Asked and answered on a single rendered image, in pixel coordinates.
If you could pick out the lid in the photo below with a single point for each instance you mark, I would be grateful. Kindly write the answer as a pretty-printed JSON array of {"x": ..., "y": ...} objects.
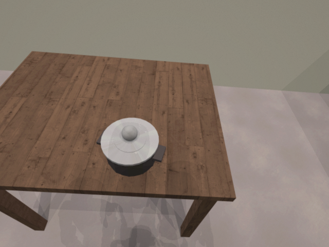
[{"x": 129, "y": 153}]

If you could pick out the pot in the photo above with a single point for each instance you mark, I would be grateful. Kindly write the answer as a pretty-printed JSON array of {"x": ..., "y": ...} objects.
[{"x": 137, "y": 169}]

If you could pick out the knob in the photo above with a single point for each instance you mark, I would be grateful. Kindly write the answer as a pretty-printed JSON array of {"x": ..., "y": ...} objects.
[{"x": 129, "y": 133}]

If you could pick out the table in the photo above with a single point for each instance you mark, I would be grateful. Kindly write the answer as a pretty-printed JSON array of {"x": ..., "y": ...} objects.
[{"x": 54, "y": 107}]

